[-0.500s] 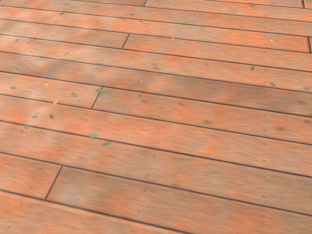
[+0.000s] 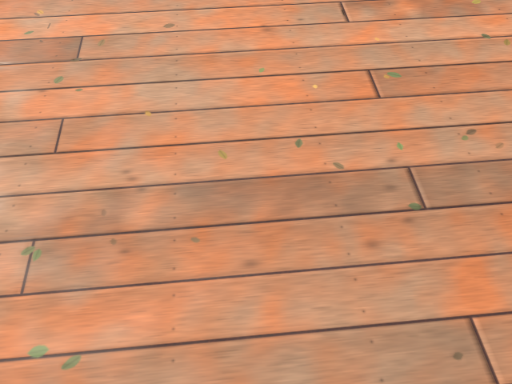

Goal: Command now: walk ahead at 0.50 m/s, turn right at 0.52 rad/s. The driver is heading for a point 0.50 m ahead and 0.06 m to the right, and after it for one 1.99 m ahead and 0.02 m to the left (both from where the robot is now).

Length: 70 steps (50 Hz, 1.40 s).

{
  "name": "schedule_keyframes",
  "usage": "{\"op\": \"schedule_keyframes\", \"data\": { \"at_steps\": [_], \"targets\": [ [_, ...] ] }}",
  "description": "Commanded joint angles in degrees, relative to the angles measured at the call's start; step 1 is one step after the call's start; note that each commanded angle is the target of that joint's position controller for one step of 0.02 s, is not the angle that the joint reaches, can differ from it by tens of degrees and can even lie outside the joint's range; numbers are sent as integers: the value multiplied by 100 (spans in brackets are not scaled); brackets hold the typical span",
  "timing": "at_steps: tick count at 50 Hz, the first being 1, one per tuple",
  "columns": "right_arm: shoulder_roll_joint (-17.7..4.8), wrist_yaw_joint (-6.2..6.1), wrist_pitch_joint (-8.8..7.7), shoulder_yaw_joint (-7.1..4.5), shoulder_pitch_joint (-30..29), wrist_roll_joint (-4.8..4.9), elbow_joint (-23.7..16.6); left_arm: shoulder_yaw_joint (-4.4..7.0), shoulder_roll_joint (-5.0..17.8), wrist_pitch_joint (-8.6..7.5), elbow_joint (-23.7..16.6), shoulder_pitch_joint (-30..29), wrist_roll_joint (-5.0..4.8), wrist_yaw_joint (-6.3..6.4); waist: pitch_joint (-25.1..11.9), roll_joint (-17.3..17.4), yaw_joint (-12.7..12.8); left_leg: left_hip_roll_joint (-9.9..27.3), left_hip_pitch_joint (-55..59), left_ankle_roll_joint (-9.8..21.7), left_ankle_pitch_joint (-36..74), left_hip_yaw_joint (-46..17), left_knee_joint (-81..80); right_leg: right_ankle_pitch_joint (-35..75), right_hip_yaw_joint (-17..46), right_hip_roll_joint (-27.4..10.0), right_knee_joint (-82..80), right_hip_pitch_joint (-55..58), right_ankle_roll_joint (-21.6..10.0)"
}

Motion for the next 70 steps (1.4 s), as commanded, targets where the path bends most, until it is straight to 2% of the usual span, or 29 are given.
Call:
{"op": "schedule_keyframes", "data": {
  "at_steps": [1, 7, 10, 11, 12, 13, 14, 15, 16, 18, 22, 28, 32, 35, 36, 37, 38, 39, 40, 41, 44, 55, 58, 59, 60, 61, 62, 64, 70],
  "targets": [
    [-813, -49, -114, -169, -613, 28, -416, -63, -4, -75, -385, -93, 9, -128, 186, 534, 160, 1500, -383, 904, 1462, -375, -873, 993, 10, -130, -946, 297, -53],
    [-1211, -68, 94, -297, -137, 211, -147, -35, 177, -44, -880, -952, 18, -304, 378, 462, -55, 1830, 706, 657, 1984, 29, -426, 424, -425, 88, -1942, 234, -421],
    [-1376, -109, 242, -330, -235, 272, -167, 224, 604, 11, -731, 152, 27, -276, -422, 610, 690, 1603, 682, 371, 4493, 444, 1600, -92, -970, 806, -2258, 2024, -820],
    [-1176, -140, 243, -242, -111, 195, -209, 441, 1016, 56, -447, 1190, -3, -187, -986, 346, 1134, 1357, -287, 137, 3882, 526, 3105, 89, -658, 878, -2353, 3718, -1049],
    [-436, -100, 158, 4, 345, -70, -520, 583, 1757, 68, -433, 1331, -72, -89, -1371, -1253, 681, 479, -2844, -286, -650, 452, 5349, -523, 2242, -643, -2736, 5639, -1947],
    [-536, -34, -56, 69, 135, 24, -607, 467, 1574, -44, -717, 1374, -33, -136, -2439, -999, 811, -103, -3733, -299, -2407, -1049, 6331, -1553, 4647, -1345, -3805, 6290, -2564],
    [-1011, 23, -166, -57, -545, 276, -756, 332, 1131, -141, -653, 1248, 25, -182, -1780, -399, 1004, 218, -4284, -173, -1885, -1335, 6420, -1419, 3967, -1222, -4046, 5943, -2165],
    [-930, 30, -225, -14, -598, 313, -732, 263, 915, -190, -596, 1005, 45, -175, -1181, -212, 808, 509, -4246, -61, -1346, -1222, 5995, -930, 3076, -1063, -4005, 5169, -1929],
    [-877, -17, -223, -6, -556, 199, -612, 186, 683, -201, -636, 582, 64, -157, -830, 131, 567, 781, -3902, -61, -947, -1170, 5536, -231, 2377, -859, -3957, 4373, -1717],
    [-879, -7, -73, -41, -299, 144, -446, 67, 406, -237, -720, 171, 184, -132, -635, -98, 251, 1026, -3127, -100, -522, -1177, 5129, 836, 1632, -603, -4194, 3401, -1586],
    [-595, -21, 164, 27, -403, 125, -380, 93, 548, -394, -452, 303, 188, -89, -304, 13, 235, 1052, -3257, -299, 297, -1107, 4443, 1482, 713, -528, -4686, 3005, -1570],
    [-319, 106, 68, 133, -1133, 103, -552, 53, 552, -369, -126, 337, 254, 50, 17, -9, 539, 591, -2652, -274, 2245, -827, 2289, 2628, -613, -227, -4644, 2966, -1052],
    [-499, 270, 74, 65, -1230, 100, -757, 103, 655, -204, 58, 297, 164, 123, -13, -110, 534, 400, -2863, -79, 1656, -795, 1790, 3147, -651, -566, -4051, 3853, -986],
    [-790, 355, 83, -90, -482, 28, -724, 155, 740, -14, 8, 70, 73, 262, -423, -205, 115, 28, -2195, 195, 825, -502, 1527, 4385, -676, -577, -2675, 4152, -770],
    [-1017, 304, 69, -208, 112, 26, -600, 128, 672, 27, -36, 52, 80, 296, -746, 43, -179, -105, -1349, 369, 1577, -552, 1058, 4086, -893, -255, -1576, 3895, -511],
    [-1543, 195, 90, -320, 463, -20, -673, 37, 473, -12, -190, 403, 259, 294, -1404, 1034, -143, 990, 234, 906, 4098, -2030, 1325, 1719, -995, 268, 245, 2610, -131],
    [-1758, 153, 109, -300, 268, -66, -836, -127, -25, -70, -266, 1112, 366, 171, -2236, 1882, 384, 2320, 1924, 2214, 5199, -4425, 1314, -3217, -371, 1392, 2110, 632, 246],
    [-1325, 136, 190, -237, 230, 0, -975, -53, 497, -105, -139, 814, 216, 72, -2700, 997, -52, 2120, 1828, 2138, 3815, -4338, 963, -2920, 487, 1064, 2488, 473, 170],
    [-1116, 101, 250, -183, -160, 54, -1085, -12, 606, -84, -309, 268, 57, 57, -1958, 758, -55, 1865, 1183, 1883, 2787, -3731, 760, -2451, 407, 847, 2358, 135, 107],
    [-929, 58, 331, -126, -424, 139, -1115, -7, 583, -31, -322, 42, 96, 107, -1343, 258, 53, 1622, 397, 1601, 1940, -3340, 524, -2091, 301, 630, 1963, 82, 121],
    [-899, -25, 473, -117, -806, 37, -1248, 14, 464, 138, -362, 85, 181, 203, -671, 714, 393, 1059, -1245, 1326, 1133, -2848, 95, -1594, 166, 531, 740, 855, 211],
    [-1093, -226, 763, -247, -785, 92, -1386, 15, 331, -5, -393, -235, 125, 203, -903, 1183, 129, 790, -1178, 1041, 99, -3386, 446, -952, 272, 780, -1638, 1498, 373],
    [-989, -234, 829, -216, -884, 180, -1429, 93, 398, -113, -279, 146, 106, 133, -868, 1177, 393, 544, -1239, 747, 370, -3487, 915, -197, 160, 731, -3273, 2415, 127],
    [-743, -236, 831, -139, -695, 159, -1429, 181, 745, -112, -283, 293, 203, 150, -968, 646, 331, 231, -1647, 437, -402, -3082, 1573, -16, 799, -142, -3646, 2986, -179],
    [-540, -208, 783, -97, -536, 152, -1571, 300, 1277, -28, -303, 46, 368, 172, -645, -1135, -28, -745, -2780, 65, -1849, -1862, 2608, 950, 2169, -1223, -3891, 3168, -1009],
    [-988, -201, 691, -216, -595, 37, -1518, 249, 966, -31, -410, 7, 467, 163, -690, -1253, 213, -590, -2964, -212, -2442, -1727, 4047, 1376, 2811, -1720, -3978, 2934, -1618],
    [-1187, -190, 684, -308, -513, 80, -1375, 166, 704, -41, -501, -170, 408, 183, -665, -736, 172, -492, -2924, -291, -2159, -1854, 4732, 1477, 2380, -1499, -3849, 2857, -1573],
    [-971, -246, 798, -280, -359, 83, -1146, 92, 466, -32, -520, -438, 197, 189, -512, -385, 105, -451, -2997, -489, -1650, -1793, 5246, 1579, 1512, -916, -3610, 2946, -1181],
    [-318, -208, 825, -2, -809, 111, -1265, 35, 383, 87, -363, -293, 187, 192, -629, -881, 335, -63, -2002, -707, -1415, -1173, 3236, 1950, 704, -504, -3476, 3227, -1171]
  ]
}}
